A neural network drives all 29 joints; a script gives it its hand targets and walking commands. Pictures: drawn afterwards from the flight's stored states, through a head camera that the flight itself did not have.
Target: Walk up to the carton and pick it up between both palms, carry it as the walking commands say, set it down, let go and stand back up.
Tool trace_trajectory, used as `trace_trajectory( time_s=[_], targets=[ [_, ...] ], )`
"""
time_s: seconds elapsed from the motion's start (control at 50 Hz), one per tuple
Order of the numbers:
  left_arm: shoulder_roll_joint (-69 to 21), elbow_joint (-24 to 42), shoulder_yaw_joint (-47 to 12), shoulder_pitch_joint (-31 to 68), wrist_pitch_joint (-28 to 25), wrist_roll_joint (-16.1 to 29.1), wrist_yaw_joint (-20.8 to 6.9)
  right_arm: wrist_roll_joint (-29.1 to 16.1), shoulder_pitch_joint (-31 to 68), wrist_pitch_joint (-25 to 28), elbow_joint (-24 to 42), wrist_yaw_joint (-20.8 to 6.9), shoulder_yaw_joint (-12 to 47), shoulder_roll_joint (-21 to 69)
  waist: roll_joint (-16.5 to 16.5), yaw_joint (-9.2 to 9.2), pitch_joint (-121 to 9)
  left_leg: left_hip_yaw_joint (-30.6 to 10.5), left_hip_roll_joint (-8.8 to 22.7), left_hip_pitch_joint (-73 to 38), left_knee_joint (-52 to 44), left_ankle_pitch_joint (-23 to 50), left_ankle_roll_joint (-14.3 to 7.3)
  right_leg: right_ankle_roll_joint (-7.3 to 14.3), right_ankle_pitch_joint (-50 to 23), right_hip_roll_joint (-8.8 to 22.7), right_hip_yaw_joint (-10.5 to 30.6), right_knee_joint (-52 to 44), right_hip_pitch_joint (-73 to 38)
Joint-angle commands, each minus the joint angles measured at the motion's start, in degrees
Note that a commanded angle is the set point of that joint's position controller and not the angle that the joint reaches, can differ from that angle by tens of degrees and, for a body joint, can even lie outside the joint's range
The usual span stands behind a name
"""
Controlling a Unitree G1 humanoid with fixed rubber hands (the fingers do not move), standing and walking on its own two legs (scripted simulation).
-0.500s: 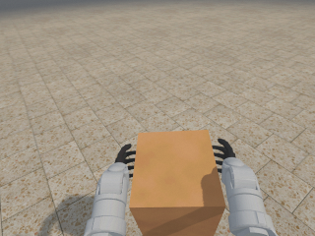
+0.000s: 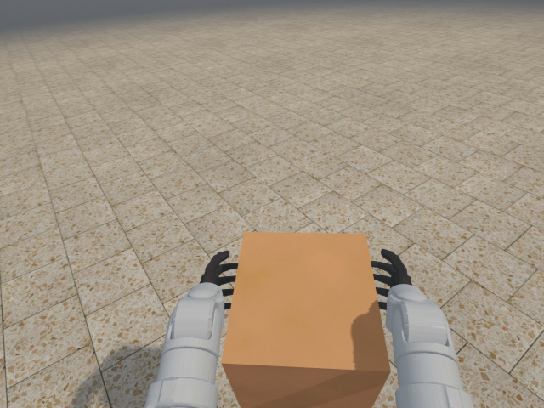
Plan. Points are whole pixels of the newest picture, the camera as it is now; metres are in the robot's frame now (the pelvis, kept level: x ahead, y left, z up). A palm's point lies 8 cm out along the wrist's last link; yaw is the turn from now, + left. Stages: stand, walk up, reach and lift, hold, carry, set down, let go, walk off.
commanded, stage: hold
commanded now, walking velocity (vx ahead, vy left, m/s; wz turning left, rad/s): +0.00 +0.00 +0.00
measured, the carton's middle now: (303, 329) +0.29 -0.01 -0.03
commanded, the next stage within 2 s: carry in 0.50 s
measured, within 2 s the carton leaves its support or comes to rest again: neither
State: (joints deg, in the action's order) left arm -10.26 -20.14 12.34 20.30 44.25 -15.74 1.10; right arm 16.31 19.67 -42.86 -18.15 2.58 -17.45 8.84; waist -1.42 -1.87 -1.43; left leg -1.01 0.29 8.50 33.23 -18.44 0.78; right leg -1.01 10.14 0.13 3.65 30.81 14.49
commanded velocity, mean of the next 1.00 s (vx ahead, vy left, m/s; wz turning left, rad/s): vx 0.00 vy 0.11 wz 0.00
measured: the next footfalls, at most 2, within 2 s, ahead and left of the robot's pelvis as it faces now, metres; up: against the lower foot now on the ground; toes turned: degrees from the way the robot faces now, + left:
right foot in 1.36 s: +0.01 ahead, -0.01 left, +0.00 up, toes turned -3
left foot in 1.62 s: -0.01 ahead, +0.27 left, +0.00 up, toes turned +10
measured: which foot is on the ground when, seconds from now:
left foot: down 0.00-1.00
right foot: down 0.00-1.00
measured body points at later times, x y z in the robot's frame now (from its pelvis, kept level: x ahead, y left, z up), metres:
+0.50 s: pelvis +0.00 +0.00 +0.00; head -0.07 -0.01 +0.45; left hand +0.30 +0.14 +0.05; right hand +0.31 -0.15 +0.05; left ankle +0.00 +0.13 -0.73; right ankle +0.08 -0.14 -0.73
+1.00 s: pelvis +0.00 +0.05 +0.00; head -0.04 +0.06 +0.45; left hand +0.27 +0.21 +0.09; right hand +0.30 -0.08 +0.10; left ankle +0.02 +0.16 -0.72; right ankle +0.02 -0.10 -0.73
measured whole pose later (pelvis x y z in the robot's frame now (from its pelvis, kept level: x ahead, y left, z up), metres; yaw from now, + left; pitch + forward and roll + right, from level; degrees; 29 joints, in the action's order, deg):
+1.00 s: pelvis +0.00 +0.05 +0.00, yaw +4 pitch +4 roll +0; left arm -8.1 12.6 1.9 11.8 67.4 -5.2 8.0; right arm 5.5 12.4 -65.5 13.9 7.4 -11.5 8.2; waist 1.5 -1.5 -10.6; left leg 1.0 -1.9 25.8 39.6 -23.5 -2.3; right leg -2.7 15.9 6.4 -2.4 34.4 22.1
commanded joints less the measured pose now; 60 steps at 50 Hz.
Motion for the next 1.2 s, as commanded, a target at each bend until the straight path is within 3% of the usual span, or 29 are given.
trace_trajectory(
  time_s=[0.0,0.18,0.2,0.26,0.36,0.46,0.48,0.52,0.56,0.62,0.66,0.68,0.7,0.72,0.76,0.8,0.82,0.84,0.86,0.88,0.9,0.92,1.0,1.02,1.04,1.06,1.08,1.12,1.18],
  targets=[
    [-56.8,6.3,-30.8,32.5,-3.3,18.2,-15.8,-18.4,29.2,-0.5,2.1,-16.9,37.1,59.6,2.2,2.38,-15.2,-3.9,-4.4,7.1,-13.6,7.2,-1.7,0.1,-6.2,-5.7,-0.2,-6.6,-21.6],
    [-57.1,6.0,-31.0,32.3,-3.2,18.1,-16.5,-18.1,29.2,-0.7,2.8,-17.1,37.5,59.6,3.4,3.18,-13.7,-4.2,-4.0,7.8,-13.8,5.7,-2.0,0.2,-4.2,-5.7,-0.4,-7.0,-21.3],
    [-57.4,7.8,-32.3,33.3,-3.3,18.7,-16.5,-18.9,28.7,-0.4,2.9,-17.1,37.8,60.3,0.6,2.97,-15.1,-3.9,-4.4,8.2,-13.6,5.7,-1.8,0.4,-5.0,-5.6,-0.1,-6.6,-22.4],
    [-57.2,5.9,-31.0,32.8,-3.5,18.3,-16.5,-18.8,30.5,-0.5,3.2,-17.1,38.0,59.8,2.6,2.86,-14.0,-4.3,-3.8,8.7,-13.5,3.8,-2.2,0.2,-2.3,-5.6,-0.2,-6.3,-21.3],
    [-57.4,4.3,-30.3,35.1,-3.4,17.9,-16.9,-18.3,31.8,-0.3,1.1,-17.4,36.2,59.9,0.2,2.95,-13.0,-3.9,-3.9,11.1,-14.6,-0.1,-2.3,0.4,-0.2,-5.5,0.0,-6.2,-22.1],
    [-56.6,4.8,-30.3,32.5,-3.5,17.8,-16.8,-18.2,30.6,-0.6,2.6,-17.1,37.5,60.0,3.3,2.58,-13.5,-4.0,-3.9,9.7,-13.9,3.4,-2.4,0.2,-2.0,-5.5,-0.1,-6.7,-21.8],
    [-56.9,7.3,-32.9,33.8,-3.1,17.8,-15.9,-18.2,34.4,-0.5,6.0,-16.9,40.4,59.3,9.9,1.27,-20.4,-0.1,3.6,17.4,-1.6,0.4,-0.6,3.1,-7.1,12.4,5.3,-7.0,-15.8],
    [-57.5,9.0,-33.5,34.6,-1.7,18.4,-14.4,-19.8,35.2,-2.0,5.8,-16.1,41.4,59.3,12.6,1.22,-20.2,1.3,0.3,12.8,9.6,-7.1,0.1,7.7,10.9,19.3,16.5,-13.6,-2.9],
    [-57.9,14.8,-36.3,36.1,-0.2,20.5,-12.7,-21.8,35.2,-3.5,8.3,-15.6,43.0,60.1,10.8,1.14,-20.4,1.7,-0.2,10.7,4.4,-6.5,-1.3,6.6,17.0,18.2,15.4,-15.1,1.7],
    [-56.9,21.0,-39.4,35.2,3.5,22.8,-10.7,-23.2,33.0,-6.9,11.4,-13.9,43.5,59.7,10.3,1.3,-18.8,3.4,-1.0,7.3,-1.7,-4.4,-2.4,2.6,16.8,14.1,7.4,-12.3,6.3],
    [-56.2,22.8,-40.8,31.5,7.1,23.2,-9.1,-24.9,32.0,-9.6,15.3,-12.4,44.9,58.4,3.2,1.76,-17.3,-0.9,2.5,8.4,-9.3,-6.1,-3.8,0.6,16.3,10.7,1.0,-3.9,9.1],
    [-55.8,25.3,-41.6,32.0,8.2,23.8,-8.5,-25.7,31.7,-10.8,17.2,-11.9,45.2,57.4,-3.8,2.09,-17.4,-9.5,8.6,9.2,-15.9,-8.3,-6.0,-0.7,12.8,6.0,-5.5,6.8,10.6],
    [-54.5,26.7,-42.2,32.0,10.0,24.0,-7.7,-24.5,28.8,-12.3,16.9,-10.9,43.8,55.4,-10.1,2.27,-15.7,-15.0,12.7,10.0,-17.5,-4.4,-8.6,-1.8,11.6,2.5,-9.6,13.8,14.0],
    [-53.4,27.7,-42.4,31.2,11.4,24.2,-7.0,-24.9,27.8,-13.7,18.7,-10.0,44.2,54.6,-12.2,2.53,-14.4,-15.9,15.1,11.0,-16.8,2.1,-11.5,-2.1,15.0,1.6,-9.5,20.5,15.0],
    [-53.5,32.4,-44.0,30.9,13.6,27.1,-6.2,-26.4,26.8,-15.8,24.4,-8.6,46.1,55.8,-9.1,1.46,-17.1,-10.8,13.1,5.5,-9.3,26.3,-11.8,-0.3,16.1,2.5,-8.2,17.3,16.0],
    [-53.0,37.1,-45.7,28.0,15.9,28.9,-4.6,-26.9,22.0,-18.2,28.3,-6.8,45.9,54.7,-7.4,0.54,-22.0,-4.1,9.6,0.5,-0.7,43.9,-9.6,-0.3,9.4,2.0,-10.4,3.8,9.7],
    [-51.2,37.3,-44.7,25.2,17.3,28.7,-3.7,-25.8,16.5,-19.6,26.6,-5.8,44.4,52.9,-5.0,0.91,-25.3,-1.4,7.5,1.6,3.5,46.4,-7.3,0.4,-0.3,4.7,-8.6,-1.3,2.2],
    [-51.4,39.6,-44.6,23.4,18.4,29.4,-2.9,-26.1,14.2,-20.5,28.3,-4.6,44.7,54.0,-3.2,1.31,-28.9,0.2,5.7,6.9,6.4,39.2,-5.4,1.5,-9.9,8.0,-5.9,-2.2,-6.8],
    [-50.1,40.6,-42.9,19.3,19.1,29.3,-2.2,-26.3,12.7,-21.3,30.3,-3.4,45.0,53.7,4.8,1.08,-30.7,1.3,3.2,16.7,11.1,20.5,-3.4,3.0,-33.4,15.1,2.0,-2.1,-17.4],
    [-47.9,40.9,-41.6,16.8,19.7,28.6,-1.3,-26.5,10.6,-22.7,30.9,-2.8,45.3,53.0,17.0,0.91,-29.8,4.0,-0.2,29.3,14.6,-4.7,-0.8,8.3,-52.6,24.6,12.6,0.1,-24.7],
    [-48.0,42.0,-40.9,15.2,20.2,28.5,-0.7,-27.8,11.9,-23.6,34.1,-2.5,46.6,52.7,20.2,0.99,-28.1,1.9,0.7,30.8,15.6,-15.0,-0.5,11.2,-47.2,27.7,17.1,-1.9,-22.4],
    [-49.0,45.6,-41.4,16.3,20.6,29.1,-0.1,-29.9,13.5,-23.9,38.0,-2.4,48.0,53.9,16.3,0.95,-26.4,1.1,1.5,30.2,14.3,-13.7,-1.0,11.5,-40.1,27.9,16.7,-3.5,-19.2],
    [-47.5,46.9,-40.0,13.1,22.6,27.4,1.7,-30.9,14.2,-25.8,40.5,-1.3,47.3,52.0,12.2,1.87,-23.4,6.0,-0.9,11.7,-0.5,3.8,-2.0,3.8,-15.1,18.8,1.1,-2.9,0.7],
    [-47.6,48.1,-40.7,13.2,22.9,27.5,2.1,-30.7,13.1,-26.2,40.3,-1.2,46.5,51.9,7.8,1.93,-23.5,4.9,0.1,7.1,-7.6,5.4,-2.0,1.3,-8.3,15.0,-2.8,2.4,3.1],
    [-47.4,49.3,-41.4,14.9,23.1,28.0,2.3,-30.6,13.1,-26.5,40.6,-1.0,46.1,52.1,3.5,1.84,-22.8,-1.2,4.7,2.7,-11.2,7.4,-3.1,-1.2,2.8,11.2,-6.4,7.3,9.1],
    [-46.4,48.4,-41.0,13.3,24.1,27.6,2.5,-29.7,11.2,-26.9,39.7,-0.6,44.7,49.4,-8.2,2.36,-19.8,-16.2,15.0,1.4,-15.1,12.3,-6.4,-3.9,19.8,4.8,-11.6,17.1,20.3],
    [-45.9,50.3,-42.3,16.6,24.8,28.4,2.4,-28.6,10.4,-27.3,39.4,-0.2,43.2,48.9,-12.2,2.76,-18.5,-18.7,17.9,6.1,-16.0,10.4,-10.9,-3.2,26.7,4.1,-9.7,25.5,19.8],
    [-47.5,51.3,-42.8,17.6,24.9,29.9,2.0,-28.9,12.3,-27.2,41.8,0.0,44.1,50.7,-5.5,2.33,-16.3,-14.5,15.2,10.6,-16.1,3.8,-13.2,-1.8,22.8,4.3,-7.5,33.3,20.2],
    [-47.6,51.3,-44.4,18.0,25.4,30.6,2.5,-27.6,8.1,-27.7,38.8,0.0,42.2,50.2,-7.2,2.01,-16.3,-10.7,12.1,7.1,-14.3,9.7,-11.9,-1.6,20.3,3.3,-8.7,30.9,20.9]
  ],
)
